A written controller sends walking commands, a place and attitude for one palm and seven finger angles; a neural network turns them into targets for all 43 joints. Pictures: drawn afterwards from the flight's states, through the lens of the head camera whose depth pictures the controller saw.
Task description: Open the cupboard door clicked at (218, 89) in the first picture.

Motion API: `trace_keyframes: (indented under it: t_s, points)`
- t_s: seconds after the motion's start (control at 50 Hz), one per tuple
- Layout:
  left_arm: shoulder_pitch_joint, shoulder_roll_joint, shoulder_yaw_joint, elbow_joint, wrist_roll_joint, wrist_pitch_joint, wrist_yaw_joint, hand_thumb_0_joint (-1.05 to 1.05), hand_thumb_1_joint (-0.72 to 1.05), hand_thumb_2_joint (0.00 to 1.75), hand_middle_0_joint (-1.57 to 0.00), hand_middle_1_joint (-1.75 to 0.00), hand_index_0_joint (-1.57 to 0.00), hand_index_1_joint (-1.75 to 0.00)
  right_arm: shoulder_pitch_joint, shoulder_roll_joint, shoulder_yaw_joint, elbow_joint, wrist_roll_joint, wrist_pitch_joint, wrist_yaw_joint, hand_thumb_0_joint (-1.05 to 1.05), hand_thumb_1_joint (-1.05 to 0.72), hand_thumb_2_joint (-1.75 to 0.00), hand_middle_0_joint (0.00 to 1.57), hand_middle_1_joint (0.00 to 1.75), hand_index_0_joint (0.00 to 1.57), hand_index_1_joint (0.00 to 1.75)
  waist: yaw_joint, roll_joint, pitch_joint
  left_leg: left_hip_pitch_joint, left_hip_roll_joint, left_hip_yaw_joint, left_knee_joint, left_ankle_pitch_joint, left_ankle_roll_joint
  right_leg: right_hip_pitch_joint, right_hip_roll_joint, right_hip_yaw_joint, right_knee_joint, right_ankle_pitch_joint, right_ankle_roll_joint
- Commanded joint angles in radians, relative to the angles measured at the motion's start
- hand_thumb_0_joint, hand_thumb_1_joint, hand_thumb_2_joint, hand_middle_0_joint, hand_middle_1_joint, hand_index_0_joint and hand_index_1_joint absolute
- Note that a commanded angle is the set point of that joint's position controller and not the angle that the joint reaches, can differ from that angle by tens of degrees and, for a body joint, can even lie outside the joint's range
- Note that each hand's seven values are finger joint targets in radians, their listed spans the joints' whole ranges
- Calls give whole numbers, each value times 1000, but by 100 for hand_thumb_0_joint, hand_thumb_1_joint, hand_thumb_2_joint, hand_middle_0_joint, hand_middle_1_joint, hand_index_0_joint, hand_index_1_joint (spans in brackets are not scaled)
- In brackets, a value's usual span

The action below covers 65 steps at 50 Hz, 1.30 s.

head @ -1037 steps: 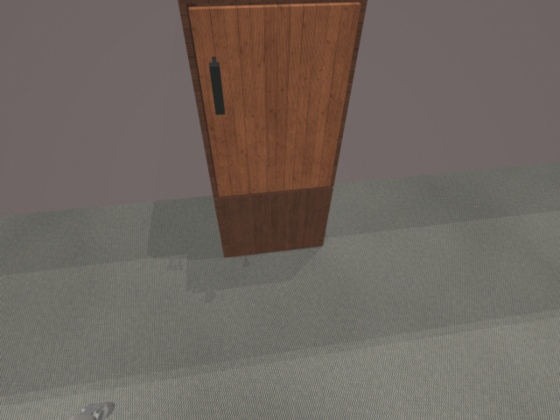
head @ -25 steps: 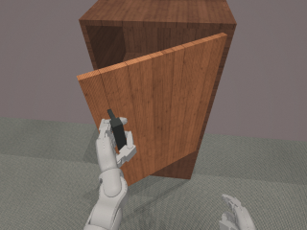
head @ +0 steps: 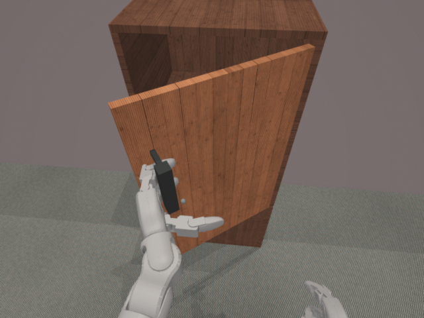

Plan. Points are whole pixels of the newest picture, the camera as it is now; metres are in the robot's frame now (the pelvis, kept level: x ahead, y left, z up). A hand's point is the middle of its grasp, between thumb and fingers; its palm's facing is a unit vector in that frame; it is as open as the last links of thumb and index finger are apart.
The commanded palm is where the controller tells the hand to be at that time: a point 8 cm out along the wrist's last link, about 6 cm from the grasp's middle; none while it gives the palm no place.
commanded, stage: open thumb and fingers to let go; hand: left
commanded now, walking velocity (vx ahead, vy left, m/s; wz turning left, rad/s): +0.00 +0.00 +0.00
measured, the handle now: (163, 181) +0.35 +0.12 +0.08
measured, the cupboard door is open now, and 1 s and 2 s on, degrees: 35 38 38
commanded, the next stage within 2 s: slide the hand sideways off the handle in 0.20 s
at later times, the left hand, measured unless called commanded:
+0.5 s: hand (175, 221) +0.27 +0.08 +0.08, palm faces -0.08 -0.99 -0.09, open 16.2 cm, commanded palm +0.25 +0.12 +0.08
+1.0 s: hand (156, 237) +0.24 +0.11 +0.08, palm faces -0.08 -1.00 -0.01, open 16.2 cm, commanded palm +0.21 +0.17 +0.08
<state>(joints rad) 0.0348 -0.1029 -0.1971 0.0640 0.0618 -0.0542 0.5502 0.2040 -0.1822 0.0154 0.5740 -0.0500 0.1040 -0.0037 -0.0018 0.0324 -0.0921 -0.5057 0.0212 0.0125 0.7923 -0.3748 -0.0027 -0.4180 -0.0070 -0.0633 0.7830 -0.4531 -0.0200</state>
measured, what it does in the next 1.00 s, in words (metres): stands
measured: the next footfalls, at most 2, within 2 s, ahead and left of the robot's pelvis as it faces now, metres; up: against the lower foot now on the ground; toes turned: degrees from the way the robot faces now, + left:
none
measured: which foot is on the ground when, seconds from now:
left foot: down 0.00-1.00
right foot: down 0.00-1.00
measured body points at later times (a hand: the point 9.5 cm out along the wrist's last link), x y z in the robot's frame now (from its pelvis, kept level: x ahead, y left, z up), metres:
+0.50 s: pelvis -0.02 -0.01 +0.00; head -0.01 -0.03 +0.45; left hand +0.27 +0.14 +0.09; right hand +0.15 -0.23 -0.10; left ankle +0.02 +0.12 -0.71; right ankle -0.03 -0.10 -0.71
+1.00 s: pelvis -0.01 +0.00 +0.00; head +0.00 -0.01 +0.45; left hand +0.24 +0.16 +0.08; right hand +0.17 -0.22 -0.08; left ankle +0.02 +0.12 -0.71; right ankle -0.03 -0.10 -0.71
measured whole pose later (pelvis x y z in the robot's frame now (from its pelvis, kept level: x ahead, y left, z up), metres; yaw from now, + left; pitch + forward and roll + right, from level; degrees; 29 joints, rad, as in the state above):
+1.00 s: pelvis -0.01 +0.00 +0.00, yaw -1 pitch +4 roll +0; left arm 0.29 0.14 -0.07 -0.08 -0.15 -0.20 -0.06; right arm 0.24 -0.22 0.04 0.51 0.02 -0.06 -0.01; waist 0.00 0.04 -0.07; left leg -0.49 0.03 0.03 0.78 -0.37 0.00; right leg -0.41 0.00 -0.05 0.78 -0.44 -0.02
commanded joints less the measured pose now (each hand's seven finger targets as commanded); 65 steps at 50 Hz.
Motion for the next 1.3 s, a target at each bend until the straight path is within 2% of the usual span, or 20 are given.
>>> trace_keyframes:
  t_s: [0.0, 0.16, 0.28, 0.3, 0.32, 0.36, 0.4, 0.44, 0.46, 0.52, 0.6, 0.64, 0.68, 0.76, 0.9, 0.98, 1.04, 1.08, 1.14, 1.28]
  points:
    - [-237, -31, -13, -230, 23, -80, -4, 0, -50, 30, -22, -70, -22, -70, -119, -92, -34, -166, -1, -51, -13, 0, -90, -90, 20, 30, 20, 30, -3, -82, -182, 158, -13, -19, -83, 248, 14, 12, 11, 9, -130, 333, -9]
    - [-254, -8, 15, -224, 8, -97, -8, 0, -50, 30, -15, -30, -15, -30, -132, -93, -33, -161, -3, -61, -19, 0, -90, -90, 20, 30, 20, 30, -3, -95, -170, 155, -19, -14, -83, 210, 18, 12, 6, 25, -159, 296, -2]
    - [-300, -33, -2, -192, -7, -106, -16, 0, -50, 30, -15, -30, -15, -30, -141, -93, -29, -150, -1, -71, -19, 0, -90, -90, 20, 30, 20, 30, -14, -99, -139, 157, -20, -19, -85, 177, 17, -15, 4, 24, -172, 246, 1]
    - [-277, 63, -156, -172, 72, -145, -213, 0, -50, 30, -15, -30, -15, -30, -80, -126, -24, -120, 3, -71, -11, 0, -90, -90, 20, 30, 20, 30, -83, -138, -97, 161, -24, -25, -89, 196, 31, -51, 2, 52, -151, 319, 4]
    - [-320, 137, -74, -218, 32, -187, -318, 0, -50, 30, -15, -30, -15, -30, -69, -123, -33, -144, 14, -76, -20, 0, -90, -90, 20, 30, 20, 30, -58, -105, -157, 167, -24, -23, -84, 212, 37, -23, -1, 52, -138, 364, 1]
    - [-340, 194, -50, -259, -2, -233, -437, 0, -50, 30, -15, -30, -15, -30, -72, -123, -31, -159, 23, -85, -35, 0, -90, -90, 20, 30, 20, 30, -36, -42, -231, 198, -31, -15, -81, 240, 41, 20, -6, 63, -125, 418, -2]
    - [-320, 175, -75, -230, -65, -251, -557, 0, -50, 30, -15, -30, -15, -30, -73, -124, -23, -166, 42, -111, -41, 0, -90, -90, 20, 30, 20, 30, -56, -32, -198, 201, -32, -21, -78, 210, 40, -7, -1, 55, -133, 385, 0]
    - [-342, 154, -77, -205, -166, -238, -663, 0, -50, 30, -15, -30, -15, -30, -84, -131, -13, -178, 63, -134, -50, 0, -90, -90, 20, 30, 20, 30, -69, -49, -166, 193, -34, -31, -85, 158, 40, -16, 5, 50, -157, 325, 1]
    - [-298, 181, -9, -184, -212, -231, -675, 0, -50, 30, -15, -30, -15, -30, -87, -131, -12, -178, 67, -148, -56, 0, -90, -90, 20, 30, 20, 30, -48, -71, -163, 180, -33, -36, -93, 139, 35, -7, 9, 43, -167, 299, 3]
    - [-202, 161, 41, -187, -268, -213, -659, 0, -50, 30, -15, -30, -15, -30, -99, -135, -11, -196, 76, -184, -51, 0, -90, -90, 20, 30, 20, 30, -17, -116, -147, 166, -34, -40, -115, 107, 27, -8, 13, 23, -179, 237, 8]
    - [-160, 184, 68, -213, -220, -216, -583, 0, -50, 30, -15, -30, -15, -30, -88, -136, -16, -201, 72, -205, -29, 0, -90, -90, 20, 30, 20, 30, -5, -89, -124, 168, -27, -42, -131, 109, 23, -36, 16, 8, -155, 211, 5]
    - [-120, 250, 119, -201, -188, -217, -556, 0, -50, 30, -15, -30, -15, -30, -74, -145, -20, -198, 67, -204, -21, 0, -90, -90, 20, 30, 20, 30, 5, -110, -113, 150, -24, -37, -131, 107, 26, -30, 16, 17, -155, 201, 5]
    - [-122, 245, 108, -236, -165, -221, -550, 0, -50, 30, -15, -30, -15, -30, -76, -137, -19, -207, 65, -205, -15, 0, -90, -90, 20, 30, 20, 30, 1, -74, -120, 154, -25, -31, -129, 110, 25, -35, 15, 20, -144, 203, 1]
    - [-9, 282, 164, -260, -177, -212, -562, 0, -50, 30, -15, -30, -15, -30, -80, -134, -18, -223, 65, -200, -13, 0, -90, -90, 20, 30, 20, 30, 24, -66, -133, 144, -24, -16, -129, 134, 25, 3, 18, 25, -146, 241, 0]
    - [105, 287, 196, -380, -220, -221, -599, 0, -50, 30, -15, -30, -15, -30, -76, -129, -19, -236, 70, -213, -20, 0, -90, -90, 20, 30, 20, 30, 20, -17, -143, 160, -24, -9, -113, 193, 22, 18, 26, 18, -129, 326, 0]
    - [218, 305, 216, -428, -238, -227, -624, 0, -50, 30, -15, -30, -15, -30, -62, -135, -24, -242, 71, -225, -20, 0, -90, -90, 20, 30, 20, 30, 16, -46, -140, 148, -23, -12, -96, 226, 22, 17, 29, 13, -112, 379, 6]
    - [229, 344, 247, -430, -240, -237, -645, 0, -50, 30, -15, -30, -15, -30, -49, -145, -30, -232, 69, -230, -27, 0, -90, -90, 20, 30, 20, 30, 0, -76, -117, 124, -26, -15, -78, 211, 25, -2, 28, 22, -112, 373, 11]
    - [229, 330, 221, -464, -243, -246, -668, 0, -50, 30, -15, -30, -15, -30, -48, -144, -28, -241, 71, -239, -29, 0, -90, -90, 20, 30, 20, 30, -6, -32, -117, 121, -29, -18, -69, 205, 24, -24, 26, 21, -99, 363, 10]
    - [253, 350, 242, -474, -265, -256, -700, 0, -50, 30, -15, -30, -15, -30, -39, -152, -31, -237, 74, -252, -36, 0, -90, -90, 20, 30, 20, 30, -11, -43, -121, 111, -29, -26, -54, 193, 24, -35, 28, 22, -97, 339, 10]
    - [333, 368, 265, -504, -293, -251, -739, 0, -50, 30, -15, -30, -15, -30, -35, -154, -31, -254, 80, -271, -45, 0, -90, -90, 20, 30, 20, 30, -1, -20, -140, 95, -32, -32, -37, 204, 23, -43, 27, 14, -73, 346, 11]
